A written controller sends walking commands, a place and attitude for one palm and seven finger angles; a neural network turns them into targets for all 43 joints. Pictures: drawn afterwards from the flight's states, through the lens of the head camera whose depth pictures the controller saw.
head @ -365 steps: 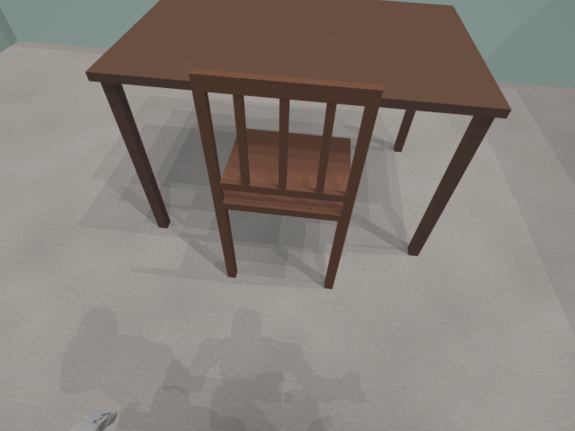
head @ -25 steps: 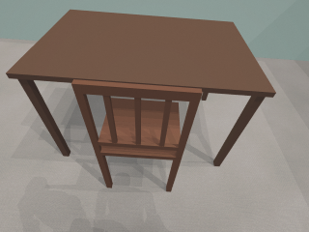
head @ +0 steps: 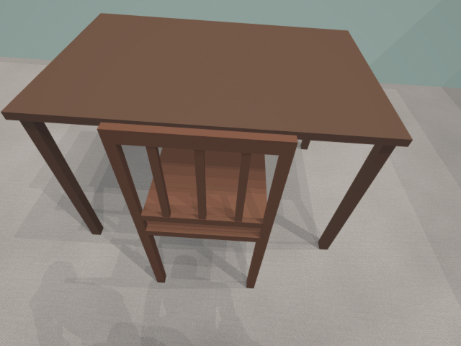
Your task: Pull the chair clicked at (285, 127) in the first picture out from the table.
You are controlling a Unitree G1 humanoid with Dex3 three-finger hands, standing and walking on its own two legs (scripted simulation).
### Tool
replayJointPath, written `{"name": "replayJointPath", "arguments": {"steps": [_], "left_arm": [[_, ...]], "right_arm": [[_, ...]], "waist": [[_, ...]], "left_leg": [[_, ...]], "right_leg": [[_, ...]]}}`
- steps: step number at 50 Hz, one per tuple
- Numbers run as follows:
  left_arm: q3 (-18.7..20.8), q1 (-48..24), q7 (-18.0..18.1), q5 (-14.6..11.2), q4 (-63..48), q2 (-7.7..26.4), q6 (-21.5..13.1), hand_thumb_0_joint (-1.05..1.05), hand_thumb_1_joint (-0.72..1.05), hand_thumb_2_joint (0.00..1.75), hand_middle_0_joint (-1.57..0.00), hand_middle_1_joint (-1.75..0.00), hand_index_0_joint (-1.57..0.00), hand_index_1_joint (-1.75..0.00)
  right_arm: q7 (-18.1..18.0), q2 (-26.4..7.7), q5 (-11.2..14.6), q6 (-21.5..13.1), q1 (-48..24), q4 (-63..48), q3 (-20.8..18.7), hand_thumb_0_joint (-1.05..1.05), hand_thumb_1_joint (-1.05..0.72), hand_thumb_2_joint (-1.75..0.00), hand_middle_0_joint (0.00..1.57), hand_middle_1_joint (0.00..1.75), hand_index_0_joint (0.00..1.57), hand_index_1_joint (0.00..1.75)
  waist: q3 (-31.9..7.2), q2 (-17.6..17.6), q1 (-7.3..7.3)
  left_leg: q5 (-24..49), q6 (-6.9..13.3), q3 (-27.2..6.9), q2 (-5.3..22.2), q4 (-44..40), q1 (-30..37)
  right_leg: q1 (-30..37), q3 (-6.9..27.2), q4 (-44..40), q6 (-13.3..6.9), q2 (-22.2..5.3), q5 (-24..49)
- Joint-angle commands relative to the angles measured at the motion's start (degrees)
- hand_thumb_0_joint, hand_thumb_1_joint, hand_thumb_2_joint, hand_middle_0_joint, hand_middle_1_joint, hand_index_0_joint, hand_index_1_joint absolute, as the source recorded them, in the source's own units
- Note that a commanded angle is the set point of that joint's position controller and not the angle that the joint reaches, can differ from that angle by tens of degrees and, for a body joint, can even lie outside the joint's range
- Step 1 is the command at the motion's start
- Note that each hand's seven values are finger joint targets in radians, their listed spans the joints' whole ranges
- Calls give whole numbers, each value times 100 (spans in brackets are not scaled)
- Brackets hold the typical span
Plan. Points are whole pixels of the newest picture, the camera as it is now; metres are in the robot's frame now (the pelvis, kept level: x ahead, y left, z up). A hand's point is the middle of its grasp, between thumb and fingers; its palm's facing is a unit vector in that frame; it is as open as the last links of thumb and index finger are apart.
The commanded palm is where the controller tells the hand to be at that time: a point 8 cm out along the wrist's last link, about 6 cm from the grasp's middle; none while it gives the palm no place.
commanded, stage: look again from close up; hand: left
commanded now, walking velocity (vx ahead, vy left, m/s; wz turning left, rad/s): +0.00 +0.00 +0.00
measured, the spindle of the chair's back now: (201, 186) +0.51 +0.10 -0.10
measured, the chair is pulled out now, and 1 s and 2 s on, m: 0.00 0.00 0.00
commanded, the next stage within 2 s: shuffle to correct the standing spot in 0.42 s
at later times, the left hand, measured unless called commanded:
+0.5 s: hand out of the picture -0.04 +0.14 -0.18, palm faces +0.04 -0.99 -0.14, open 7.4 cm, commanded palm none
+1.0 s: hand out of the picture -0.03 +0.11 -0.18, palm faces +0.06 -0.98 -0.18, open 7.4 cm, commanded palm none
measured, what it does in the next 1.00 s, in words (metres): shifts its weight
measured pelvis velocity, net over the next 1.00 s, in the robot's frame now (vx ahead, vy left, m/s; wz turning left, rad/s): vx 0.04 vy -0.05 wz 0.01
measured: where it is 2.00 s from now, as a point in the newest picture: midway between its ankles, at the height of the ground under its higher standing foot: outside the picture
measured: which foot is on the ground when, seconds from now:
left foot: down 0.00-0.96, up 0.98-1.00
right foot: down 0.00-1.00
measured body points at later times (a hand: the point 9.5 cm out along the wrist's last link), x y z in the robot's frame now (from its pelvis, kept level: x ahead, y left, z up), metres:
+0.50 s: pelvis +0.01 +0.00 +0.00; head +0.02 +0.01 +0.45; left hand -0.04 +0.19 -0.16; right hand +0.00 -0.22 -0.16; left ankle +0.02 +0.07 -0.74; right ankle -0.08 -0.10 -0.74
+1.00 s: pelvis +0.04 -0.05 -0.01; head +0.06 -0.05 +0.44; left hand -0.03 +0.16 -0.17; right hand +0.00 -0.25 -0.17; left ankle +0.02 +0.06 -0.73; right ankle -0.08 -0.09 -0.74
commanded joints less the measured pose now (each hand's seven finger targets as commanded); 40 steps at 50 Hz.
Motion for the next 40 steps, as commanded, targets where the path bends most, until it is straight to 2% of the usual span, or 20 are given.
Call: {"name": "replayJointPath", "arguments": {"steps": [1,3,5,9,15,18,20,23,26,28,30,31,34,35,38,39,40], "left_arm": [[65,757,8,-19,-17,402,-19,0,90,90,-20,-30,-20,-30],[74,772,14,-23,-18,413,-25,0,90,90,-20,-30,-20,-30],[66,769,9,-21,-14,401,-30,0,90,90,-20,-30,-20,-30],[66,766,12,-28,0,415,-21,0,90,90,-20,-30,-20,-30],[70,782,9,-22,5,434,-16,0,90,90,-20,-30,-20,-30],[76,762,12,-25,16,436,-10,0,90,90,-20,-30,-20,-30],[79,761,8,-17,12,445,-10,0,90,90,-20,-30,-20,-30],[78,777,11,-23,36,434,-9,0,90,90,-20,-30,-20,-30],[76,759,10,-17,40,442,-3,0,90,90,-20,-30,-20,-30],[72,784,-2,-33,112,369,14,0,90,90,-20,-30,-20,-30],[89,810,-26,-20,129,361,44,0,90,90,-20,-30,-20,-30],[94,777,-36,-8,136,361,65,0,90,90,-20,-30,-20,-30],[128,782,-73,28,128,340,107,0,90,90,-20,-30,-20,-30],[138,767,-85,43,107,347,127,0,90,90,-20,-30,-20,-30],[171,783,-109,74,87,319,158,0,90,90,-20,-30,-20,-30],[186,801,-116,75,81,311,162,0,90,90,-20,-30,-20,-30],[196,813,-128,83,69,320,167,0,90,90,-20,-30,-20,-30]], "right_arm": [[-14,-534,33,-74,352,-159,-94,0,-90,-90,20,30,20,30],[-21,-524,32,-87,369,-154,-93,0,-90,-90,20,30,20,30],[-21,-527,47,-84,336,-153,-87,0,-90,-90,20,30,20,30],[-26,-565,32,-83,333,-150,-88,0,-90,-90,20,30,20,30],[-29,-556,44,-82,292,-146,-81,0,-90,-90,20,30,20,30],[-37,-590,28,-85,313,-146,-85,0,-90,-90,20,30,20,30],[-36,-569,44,-89,288,-146,-77,0,-90,-90,20,30,20,30],[-40,-603,31,-88,293,-150,-84,0,-90,-90,20,30,20,30],[-40,-605,35,-83,291,-142,-83,0,-90,-90,20,30,20,30],[-48,-566,22,-73,350,-68,-75,0,-90,-90,20,30,20,30],[-52,-562,27,-57,361,-36,-94,0,-90,-90,20,30,20,30],[-51,-607,14,-47,371,-32,-126,0,-90,-90,20,30,20,30],[-60,-700,-8,-21,434,-33,-201,0,-90,-90,20,30,20,30],[-67,-707,-5,-10,449,-30,-226,0,-90,-90,20,30,20,30],[-91,-807,-24,-19,547,-52,-305,0,-90,-90,20,30,20,30],[-101,-818,-27,-26,587,-53,-317,0,-90,-90,20,30,20,30],[-111,-820,-18,-31,581,-56,-331,0,-90,-90,20,30,20,30]], "waist": [[503,149,31],[380,128,38],[496,-4,47],[442,136,41],[515,72,61],[367,178,38],[487,95,65],[403,81,52],[501,106,53],[453,89,22],[625,-4,25],[662,100,-8],[722,278,-27],[872,261,-10],[768,524,-28],[696,563,-17],[732,460,4]], "left_leg": [[814,-82,-946,906,-327,456],[989,-70,-938,916,-284,535],[904,-64,-926,916,-298,463],[993,-71,-949,910,-286,552],[985,-57,-946,903,-285,510],[1129,-61,-967,913,-267,614],[1105,-49,-958,914,-276,534],[1162,-52,-979,908,-256,618],[1095,-58,-972,907,-281,560],[729,-63,-984,931,-295,632],[152,-28,-1036,976,-358,542],[-168,-19,-1100,1006,-416,498],[-1015,106,-1475,1255,-721,337],[-1310,180,-1615,1346,-835,140],[-1372,363,-1952,1586,-920,200],[-1329,438,-2058,1661,-913,235],[-1301,511,-2084,1735,-878,123]], "right_leg": [[-846,516,-448,-63,-719,1094],[-752,505,-436,-59,-735,1243],[-787,507,-468,-47,-718,1217],[-763,503,-446,-50,-731,1218],[-755,467,-470,-42,-737,1213],[-696,479,-435,-54,-745,1257],[-713,459,-468,-38,-735,1243],[-688,467,-441,-38,-750,1314],[-720,460,-456,-38,-753,1241],[-728,399,-466,-37,-689,859],[-862,328,-421,-55,-622,434],[-937,301,-330,-66,-600,244],[-1099,135,19,-69,-463,-80],[-1135,73,121,-79,-412,-202],[-1385,-10,568,-76,-329,-262],[-1443,-20,699,-76,-319,-297],[-1435,-19,756,-84,-315,-320]]}}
